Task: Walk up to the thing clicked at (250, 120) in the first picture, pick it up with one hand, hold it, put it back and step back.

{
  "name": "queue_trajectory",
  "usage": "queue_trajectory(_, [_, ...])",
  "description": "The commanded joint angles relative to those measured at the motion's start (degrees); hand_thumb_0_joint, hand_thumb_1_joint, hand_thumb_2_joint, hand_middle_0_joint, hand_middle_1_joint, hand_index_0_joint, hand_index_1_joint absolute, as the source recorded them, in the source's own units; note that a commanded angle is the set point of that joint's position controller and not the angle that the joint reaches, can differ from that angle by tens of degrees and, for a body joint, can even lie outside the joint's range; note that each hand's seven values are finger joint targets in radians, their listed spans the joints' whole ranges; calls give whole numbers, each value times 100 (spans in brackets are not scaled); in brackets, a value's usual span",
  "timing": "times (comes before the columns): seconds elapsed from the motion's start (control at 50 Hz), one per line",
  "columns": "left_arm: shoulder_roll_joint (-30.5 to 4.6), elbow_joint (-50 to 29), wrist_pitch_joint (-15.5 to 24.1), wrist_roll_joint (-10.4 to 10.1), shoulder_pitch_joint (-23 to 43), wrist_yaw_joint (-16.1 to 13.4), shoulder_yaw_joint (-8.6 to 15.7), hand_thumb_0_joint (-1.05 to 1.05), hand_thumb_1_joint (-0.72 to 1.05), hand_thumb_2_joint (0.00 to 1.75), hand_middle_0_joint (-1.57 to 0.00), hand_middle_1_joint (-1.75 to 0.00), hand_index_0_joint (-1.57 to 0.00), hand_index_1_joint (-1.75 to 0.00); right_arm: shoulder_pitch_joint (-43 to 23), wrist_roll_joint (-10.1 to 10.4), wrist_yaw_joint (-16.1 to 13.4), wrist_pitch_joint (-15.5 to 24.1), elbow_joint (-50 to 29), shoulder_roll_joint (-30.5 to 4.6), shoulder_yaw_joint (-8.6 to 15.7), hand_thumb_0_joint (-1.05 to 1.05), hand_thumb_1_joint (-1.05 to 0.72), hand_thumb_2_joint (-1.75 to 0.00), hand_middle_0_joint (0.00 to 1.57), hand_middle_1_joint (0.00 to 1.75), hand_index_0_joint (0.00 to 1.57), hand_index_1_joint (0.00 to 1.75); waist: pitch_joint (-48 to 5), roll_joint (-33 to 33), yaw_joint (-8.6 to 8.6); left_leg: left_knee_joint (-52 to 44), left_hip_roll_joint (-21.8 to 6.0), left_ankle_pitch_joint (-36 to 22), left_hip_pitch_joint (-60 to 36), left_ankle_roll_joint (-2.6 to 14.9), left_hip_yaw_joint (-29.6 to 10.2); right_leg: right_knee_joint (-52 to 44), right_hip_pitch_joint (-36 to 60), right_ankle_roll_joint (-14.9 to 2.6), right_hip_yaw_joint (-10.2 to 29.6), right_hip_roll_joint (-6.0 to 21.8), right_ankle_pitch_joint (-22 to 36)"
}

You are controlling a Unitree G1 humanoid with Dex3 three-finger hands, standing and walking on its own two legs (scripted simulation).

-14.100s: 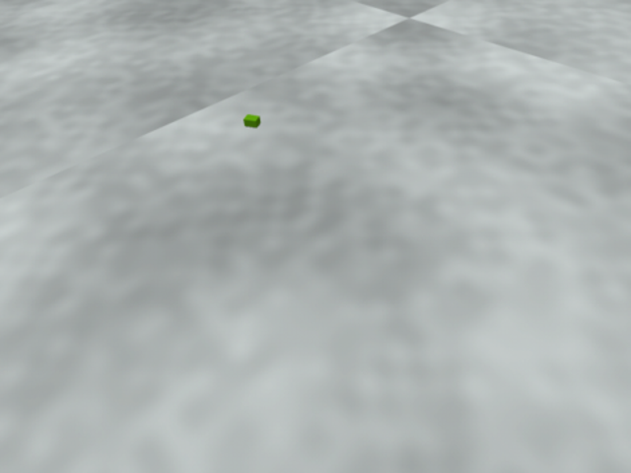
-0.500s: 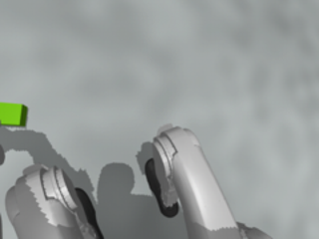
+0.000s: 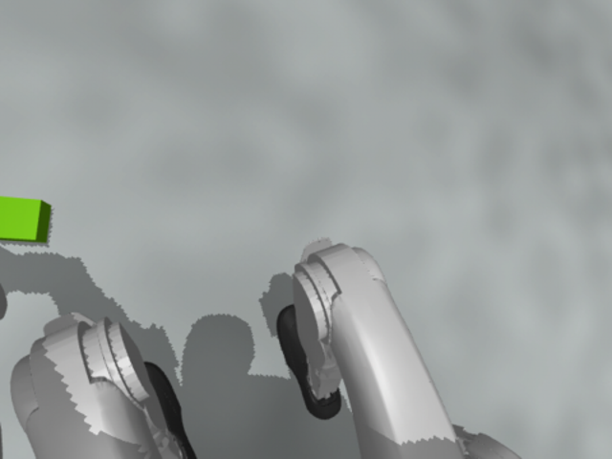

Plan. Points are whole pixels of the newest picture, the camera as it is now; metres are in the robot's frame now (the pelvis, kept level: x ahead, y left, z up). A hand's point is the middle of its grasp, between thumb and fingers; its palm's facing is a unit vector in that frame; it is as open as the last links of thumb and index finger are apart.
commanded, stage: rise first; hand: left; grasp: from above
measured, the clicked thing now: (12, 219) +0.46 +0.30 -0.31
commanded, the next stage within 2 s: none
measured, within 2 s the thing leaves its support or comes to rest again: neither
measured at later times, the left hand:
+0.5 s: hand out of the picture +0.42 +0.35 -0.20, palm faces -0.01 -0.43 -0.90, open 14.2 cm
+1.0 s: hand out of the picture +0.43 +0.35 -0.20, palm faces +0.00 -0.43 -0.90, open 14.2 cm
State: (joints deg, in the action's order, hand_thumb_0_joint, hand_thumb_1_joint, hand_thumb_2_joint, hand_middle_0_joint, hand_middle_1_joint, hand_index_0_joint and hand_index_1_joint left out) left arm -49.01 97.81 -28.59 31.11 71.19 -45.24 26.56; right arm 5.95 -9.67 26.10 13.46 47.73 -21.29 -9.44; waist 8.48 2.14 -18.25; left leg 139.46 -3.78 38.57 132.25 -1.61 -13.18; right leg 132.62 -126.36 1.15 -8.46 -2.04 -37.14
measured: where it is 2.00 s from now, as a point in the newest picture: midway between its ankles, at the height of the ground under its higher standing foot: (246, 411)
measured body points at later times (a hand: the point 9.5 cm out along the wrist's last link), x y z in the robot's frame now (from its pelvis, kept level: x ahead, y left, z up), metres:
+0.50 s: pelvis +0.00 +0.00 +0.00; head +0.28 +0.07 +0.34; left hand +0.42 +0.37 -0.14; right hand +0.01 -0.26 -0.08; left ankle +0.08 +0.14 -0.29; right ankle +0.11 -0.11 -0.29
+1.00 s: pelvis +0.00 +0.00 +0.00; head +0.28 +0.08 +0.34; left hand +0.43 +0.36 -0.15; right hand +0.01 -0.26 -0.08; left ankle +0.08 +0.14 -0.29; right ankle +0.11 -0.11 -0.29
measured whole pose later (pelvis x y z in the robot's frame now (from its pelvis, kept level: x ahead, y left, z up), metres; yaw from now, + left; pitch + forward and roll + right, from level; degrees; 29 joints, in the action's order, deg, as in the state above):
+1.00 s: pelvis +0.00 +0.00 +0.00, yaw +0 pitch +29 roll -11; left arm -51.2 98.1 -27.8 30.7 71.6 -45.5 26.0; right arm 5.4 -10.6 25.9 15.5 48.0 -21.8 -11.0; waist 10.5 3.1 -19.5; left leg 139.7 -3.7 39.0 131.4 -1.8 -13.9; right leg 132.5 -125.3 1.2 -9.0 -2.2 -37.3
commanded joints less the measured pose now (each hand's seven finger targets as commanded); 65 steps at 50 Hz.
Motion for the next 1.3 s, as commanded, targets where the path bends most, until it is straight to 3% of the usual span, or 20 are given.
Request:
queue_trajectory(0.0, [-1284, -575, 51, 133, 1511, -199, -168, 0, -56, 104, -10, -95, -6, -99, 1470, 30, -15, 11, 259, -1710, 368, 0, -90, -90, 20, 30, 20, 30, -3979, -2171, -315, -1354, -25, -744, -2848, 211, 497, -1338, 2061, -128, -486, -174, 1282])
queue_trajectory(0.16, [-1404, -634, 1, 35, 1457, -172, -204, 0, -55, 103, -9, -96, -6, -100, 1334, 5, -26, 69, 272, -1699, 310, 0, -91, -90, 20, 30, 20, 30, -3972, -2117, -288, -1318, -3, -748, -2796, 236, 546, -1377, 2183, -82, -477, -165, 1303])
queue_trajectory(0.3, [-1524, -845, 12, 145, 1472, -175, -92, 0, -56, 104, -9, -96, -6, -99, 1459, 24, -21, 53, 237, -1666, 294, 0, -90, -90, 20, 30, 20, 30, -4231, -2168, -234, -1196, -12, -986, -2763, 251, 631, -1380, 2403, -74, -425, -192, 1550])
queue_trajectory(0.32, [-1505, -724, -4, 127, 1516, -160, -192, 0, -56, 103, -9, -96, -6, -100, 1324, -6, -27, 61, 328, -1693, 316, 0, -91, -90, 20, 30, 20, 30, -4050, -2159, -263, -1247, 3, -829, -2645, 254, 651, -1385, 2354, -66, -436, -175, 1396])
queue_trajectory(0.38, [-1442, -559, 39, 146, 1383, -143, -183, 0, -56, 104, -10, -95, -6, -98, 1388, 16, -46, 75, 310, -1685, 297, 0, -90, -90, 20, 30, 20, 30, -3972, -2111, -263, -1291, -19, -677, -2662, 242, 552, -1388, 2215, -106, -454, -186, 1203])
queue_trajectory(0.48, [-1374, -635, 76, 132, 1535, -110, -334, 0, -56, 104, -9, -96, -6, -100, 1356, -46, -59, 134, 341, -1672, 269, 0, -90, -90, 20, 30, 20, 30, -3831, -2093, -384, -1314, -8, -693, -2780, 231, 501, -1328, 2090, -97, -526, -157, 1228])
queue_trajectory(0.5, [-1297, -502, 92, 129, 1386, -115, -259, 0, -56, 104, -10, -95, -6, -99, 1461, 6, -56, 144, 278, -1692, 275, 0, -90, -90, 20, 30, 20, 30, -3911, -2085, -351, -1321, -29, -740, -2847, 216, 487, -1366, 2095, -121, -493, -196, 1255])
queue_trajectory(0.52, [-1333, -545, 96, 133, 1460, -105, -379, 0, -54, 103, -10, -96, -7, -99, 1351, -30, -71, 155, 344, -1690, 274, 0, -90, -90, 20, 30, 20, 30, -3797, -2062, -370, -1331, -9, -610, -2741, 227, 509, -1373, 2097, -104, -490, -174, 1138])
queue_trajectory(0.7, [-1395, -685, 143, 19, 1471, -181, -227, 0, -57, 105, -9, -95, -6, -99, 1374, -42, -60, 230, 307, -1709, 244, 0, -91, -90, 20, 30, 20, 30, -3926, -2189, -327, -1300, -19, -785, -2889, 212, 514, -1377, 2159, -107, -471, -179, 1329])
queue_trajectory(0.72, [-1415, -691, 118, 46, 1543, -173, -309, 0, -56, 104, -9, -96, -6, -100, 1357, -70, -62, 240, 352, -1707, 229, 0, -91, -90, 20, 30, 20, 30, -3871, -2118, -383, -1261, -1, -790, -2839, 234, 550, -1386, 2252, -75, -470, -148, 1373])
queue_trajectory(0.78, [-1504, -694, 93, 91, 1423, -217, -186, 0, -57, 105, -9, -95, -5, -99, 1385, -43, -28, 210, 245, -1709, 215, 0, -90, -90, 20, 30, 20, 30, -4054, -2296, -306, -1293, -29, -996, -3094, 198, 480, -1304, 2213, -110, -508, -148, 1545])
queue_trajectory(0.86, [-1473, -601, 84, 135, 1529, -213, -261, 0, -57, 105, -10, -94, -6, -98, 1379, -43, -28, 196, 278, -1724, 195, 0, -90, -90, 20, 30, 20, 30, -3848, -2271, -381, -1317, -35, -770, -2921, 203, 468, -1322, 2098, -124, -513, -155, 1351])
queue_trajectory(0.96, [-1563, -536, 76, 67, 1427, -230, -225, 0, -56, 104, -9, -96, -6, -100, 1356, -62, -36, 221, 284, -1746, 202, 0, -91, -90, 20, 30, 20, 30, -3865, -1985, -373, -1232, 3, -719, -2686, 259, 568, -1466, 2432, -44, -450, -184, 1289])
queue_trajectory(1.02, [-1616, -574, 99, 34, 1438, -229, -122, 0, -57, 105, -10, -94, -6, -98, 1441, -51, -40, 221, 242, -1722, 168, 0, -90, -90, 20, 30, 20, 30, -4066, -2140, -338, -1222, -31, -930, -2813, 232, 555, -1420, 2488, -68, -445, -202, 1501])
queue_trajectory(1.06, [-1542, -551, 79, 63, 1491, -194, -255, 0, -57, 105, -10, -94, -6, -98, 1399, -52, -27, 215, 266, -1752, 172, 0, -90, -90, 20, 30, 20, 30, -3912, -2113, -414, -1268, -32, -883, -2815, 230, 485, -1346, 2352, -68, -513, -167, 1476])
queue_trajectory(1.12, [-1548, -460, 124, 104, 1431, -205, -212, 0, -56, 104, -10, -94, -6, -98, 1456, -28, -44, 215, 249, -1754, 181, 0, -90, -90, 20, 30, 20, 30, -3949, -2202, -397, -1308, -46, -832, -2886, 211, 455, -1371, 2320, -95, -506, -193, 1403])
queue_trajectory(1.14, [-1554, -625, 104, 98, 1563, -181, -336, 0, -56, 105, -10, -94, -6, -98, 1337, -69, -49, 237, 285, -1734, 170, 0, -90, -90, 20, 30, 20, 30, -3779, -2161, -425, -1327, -31, -732, -2853, 216, 443, -1334, 2246, -83, -538, -156, 1329])
queue_trajectory(1.16, [-1519, -546, 102, 78, 1454, -190, -240, 0, -57, 106, -9, -95, -5, -99, 1448, -30, -39, 226, 235, -1763, 175, 0, -90, -90, 20, 30, 20, 30, -3917, -2209, -396, -1307, -45, -839, -2967, 193, 458, -1353, 2291, -97, -519, -206, 1419])
queue_trajectory(1.28, [-1435, -580, 84, 71, 1474, -216, -300, 0, -57, 105, -9, -95, -6, -99, 1437, -53, -18, 224, 236, -1738, 179, 0, -90, -90, 20, 30, 20, 30, -3800, -2197, -436, -1308, -39, -834, -2938, 212, 449, -1374, 2228, -90, -519, -174, 1428])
